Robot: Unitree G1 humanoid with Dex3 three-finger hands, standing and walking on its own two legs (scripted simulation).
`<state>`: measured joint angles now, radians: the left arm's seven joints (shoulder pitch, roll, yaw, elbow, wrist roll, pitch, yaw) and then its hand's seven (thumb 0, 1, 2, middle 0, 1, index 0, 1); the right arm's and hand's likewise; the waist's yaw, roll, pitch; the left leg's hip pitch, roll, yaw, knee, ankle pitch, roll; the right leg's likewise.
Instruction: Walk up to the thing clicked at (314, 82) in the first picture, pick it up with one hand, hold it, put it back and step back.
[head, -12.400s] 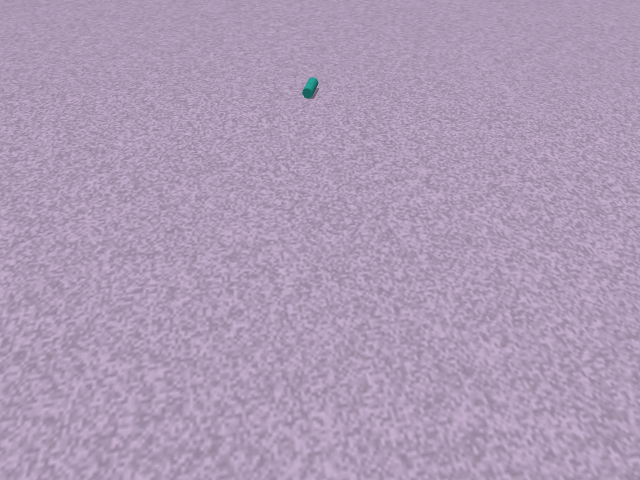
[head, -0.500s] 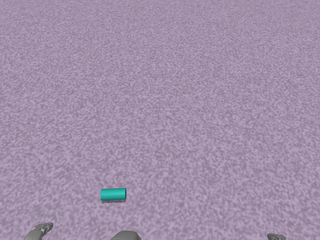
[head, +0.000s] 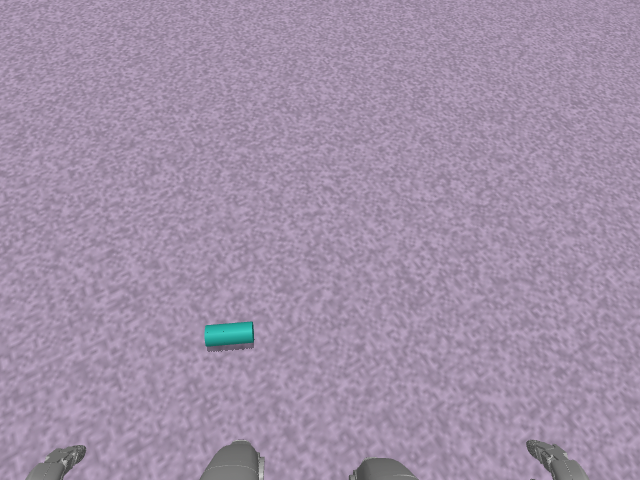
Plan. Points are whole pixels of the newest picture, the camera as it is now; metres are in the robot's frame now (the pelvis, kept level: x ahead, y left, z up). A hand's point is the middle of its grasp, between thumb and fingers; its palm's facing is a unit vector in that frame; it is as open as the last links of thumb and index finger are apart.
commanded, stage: walk up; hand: left
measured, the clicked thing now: (229, 333) +0.50 +0.24 -0.73
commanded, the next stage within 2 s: stand in 1.78 s
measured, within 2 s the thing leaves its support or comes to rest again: neither
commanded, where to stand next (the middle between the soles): +0.19 +0.02 m, yaw +2 degrees
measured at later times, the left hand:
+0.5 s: hand out of the picture -0.05 +0.26 -0.15, palm faces +0.04 -0.93 -0.37, open 7.4 cm
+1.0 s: hand out of the picture -0.15 +0.24 -0.13, palm faces +0.04 -0.92 -0.40, open 7.4 cm
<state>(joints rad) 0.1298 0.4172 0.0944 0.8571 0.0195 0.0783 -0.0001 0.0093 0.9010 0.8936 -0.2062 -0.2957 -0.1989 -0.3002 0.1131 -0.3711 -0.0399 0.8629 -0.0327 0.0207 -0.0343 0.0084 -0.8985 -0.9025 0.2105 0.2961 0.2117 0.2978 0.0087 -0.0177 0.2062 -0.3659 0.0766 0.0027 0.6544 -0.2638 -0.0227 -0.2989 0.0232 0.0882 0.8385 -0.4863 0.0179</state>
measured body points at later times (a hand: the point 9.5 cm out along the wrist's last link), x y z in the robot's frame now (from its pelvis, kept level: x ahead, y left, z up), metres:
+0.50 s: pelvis -0.15 -0.01 +0.01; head -0.09 +0.02 +0.45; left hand -0.05 +0.31 -0.12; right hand -0.03 -0.32 -0.10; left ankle -0.11 +0.10 -0.72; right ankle -0.14 -0.16 -0.64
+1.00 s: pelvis -0.20 -0.04 +0.01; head -0.18 -0.05 +0.46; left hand -0.15 +0.28 -0.10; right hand -0.15 -0.36 -0.12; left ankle -0.17 +0.10 -0.72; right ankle -0.23 -0.17 -0.72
